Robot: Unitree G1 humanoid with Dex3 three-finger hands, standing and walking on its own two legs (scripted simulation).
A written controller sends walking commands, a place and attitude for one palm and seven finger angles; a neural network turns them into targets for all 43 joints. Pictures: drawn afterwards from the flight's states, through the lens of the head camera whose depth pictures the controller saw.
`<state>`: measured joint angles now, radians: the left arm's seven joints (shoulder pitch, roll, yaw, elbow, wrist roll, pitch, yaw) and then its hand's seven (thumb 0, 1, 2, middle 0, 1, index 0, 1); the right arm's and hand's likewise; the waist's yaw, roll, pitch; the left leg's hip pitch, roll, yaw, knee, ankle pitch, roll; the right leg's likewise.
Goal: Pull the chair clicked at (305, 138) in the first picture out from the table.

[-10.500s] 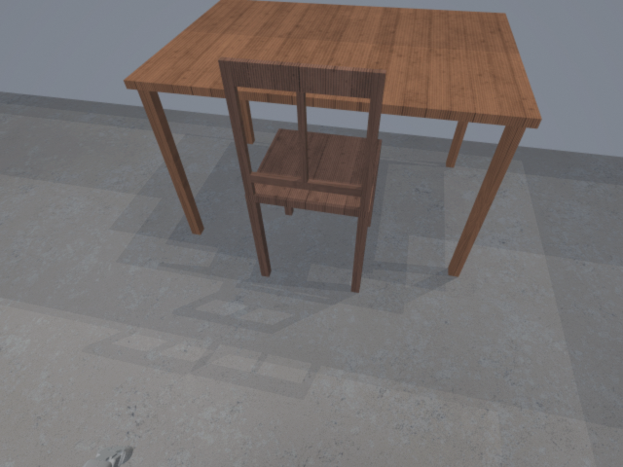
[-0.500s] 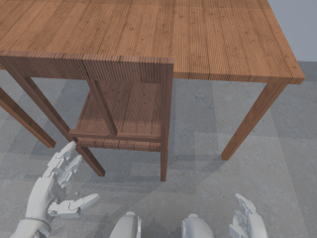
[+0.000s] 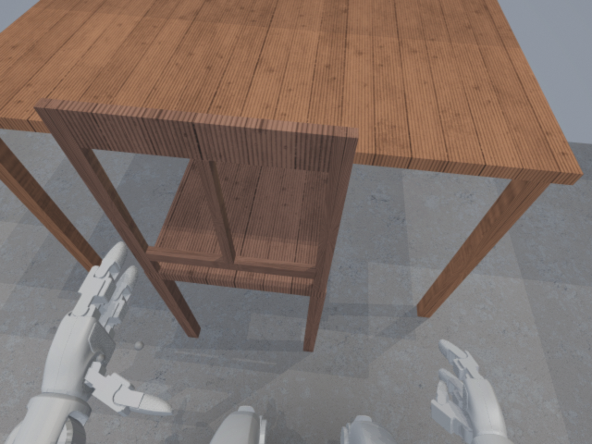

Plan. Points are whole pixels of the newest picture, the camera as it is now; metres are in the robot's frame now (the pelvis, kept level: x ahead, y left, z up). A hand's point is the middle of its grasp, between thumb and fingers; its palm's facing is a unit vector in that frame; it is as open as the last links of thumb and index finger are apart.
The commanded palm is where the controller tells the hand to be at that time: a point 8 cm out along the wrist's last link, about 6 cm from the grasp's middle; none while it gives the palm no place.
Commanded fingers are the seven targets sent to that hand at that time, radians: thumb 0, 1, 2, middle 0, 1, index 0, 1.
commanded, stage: raise the hand toward the chair's back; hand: left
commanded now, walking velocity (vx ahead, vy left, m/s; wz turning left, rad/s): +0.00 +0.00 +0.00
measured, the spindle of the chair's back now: (219, 217) +0.46 +0.15 -0.01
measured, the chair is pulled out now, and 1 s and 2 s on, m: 0.00 0.00 0.00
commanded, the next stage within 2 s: aim the fingers beside a spindle in 0.76 s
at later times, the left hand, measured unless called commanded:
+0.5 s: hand (148, 321) +0.25 +0.19 +0.05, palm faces -0.06 -1.00 -0.05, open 16.9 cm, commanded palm +0.24 +0.25 +0.06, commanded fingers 0.00 -0.50 0.30 -0.06 -0.08 -0.06 -0.08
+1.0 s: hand (153, 328) +0.25 +0.19 +0.04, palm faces -0.07 -1.00 -0.05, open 17.0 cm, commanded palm +0.24 +0.24 +0.05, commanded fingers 0.00 -0.50 0.30 -0.06 -0.08 -0.06 -0.08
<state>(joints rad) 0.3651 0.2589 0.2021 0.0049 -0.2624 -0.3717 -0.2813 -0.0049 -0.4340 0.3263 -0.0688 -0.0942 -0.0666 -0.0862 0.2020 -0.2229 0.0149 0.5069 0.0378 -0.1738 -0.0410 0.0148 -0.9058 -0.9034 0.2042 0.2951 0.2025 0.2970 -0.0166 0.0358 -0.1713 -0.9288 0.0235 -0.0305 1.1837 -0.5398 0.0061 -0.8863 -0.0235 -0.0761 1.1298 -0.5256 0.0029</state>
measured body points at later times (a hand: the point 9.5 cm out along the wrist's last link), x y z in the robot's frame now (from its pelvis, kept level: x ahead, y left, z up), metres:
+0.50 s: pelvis +0.01 -0.01 +0.01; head +0.09 +0.00 +0.45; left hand +0.25 +0.25 +0.06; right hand +0.17 -0.26 -0.07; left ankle +0.02 +0.11 -0.65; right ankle +0.01 -0.13 -0.65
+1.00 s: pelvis +0.01 -0.01 +0.00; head +0.08 -0.01 +0.45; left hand +0.25 +0.24 +0.05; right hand +0.18 -0.25 -0.08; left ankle +0.02 +0.11 -0.65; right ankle +0.01 -0.13 -0.65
